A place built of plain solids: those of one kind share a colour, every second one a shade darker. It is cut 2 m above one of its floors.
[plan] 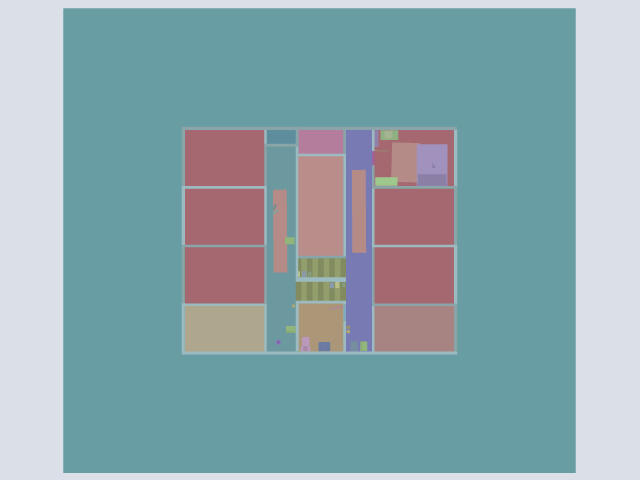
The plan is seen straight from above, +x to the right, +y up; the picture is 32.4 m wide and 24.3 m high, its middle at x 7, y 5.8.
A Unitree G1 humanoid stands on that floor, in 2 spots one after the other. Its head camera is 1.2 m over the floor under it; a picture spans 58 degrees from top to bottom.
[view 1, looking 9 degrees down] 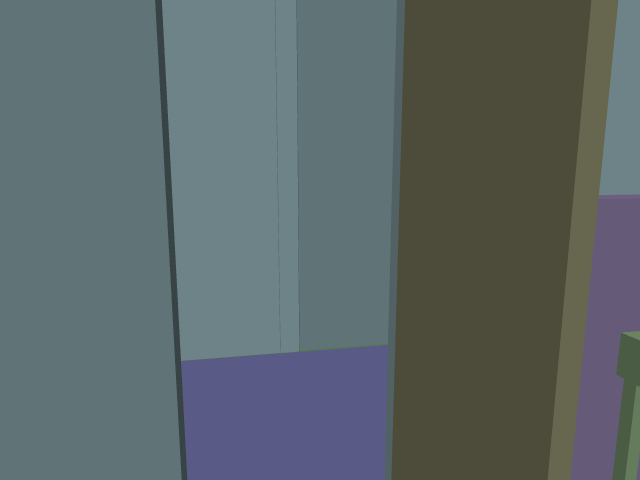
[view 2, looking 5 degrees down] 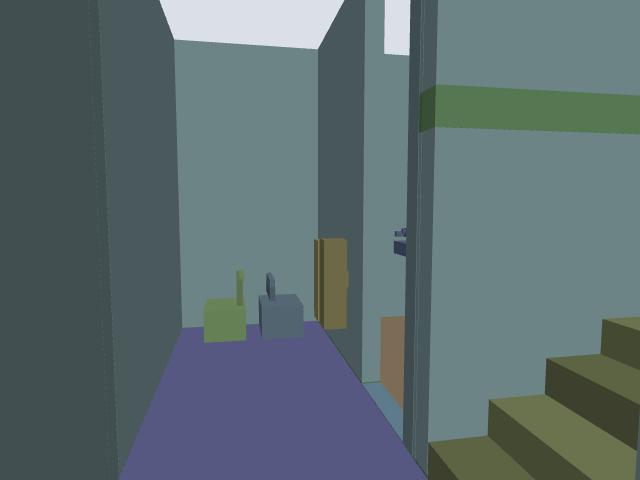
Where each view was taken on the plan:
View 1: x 11.07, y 9.78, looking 169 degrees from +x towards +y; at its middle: wall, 2.85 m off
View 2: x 9.11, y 4.39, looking -101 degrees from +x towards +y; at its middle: fire_point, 3.14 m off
